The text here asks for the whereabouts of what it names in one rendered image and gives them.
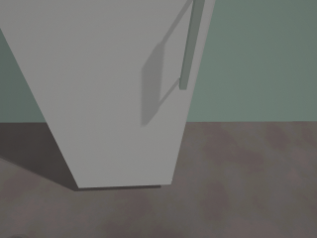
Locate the fridge door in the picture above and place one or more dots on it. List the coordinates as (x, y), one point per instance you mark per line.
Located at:
(105, 74)

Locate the handle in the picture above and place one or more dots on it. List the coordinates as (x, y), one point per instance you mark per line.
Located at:
(192, 34)

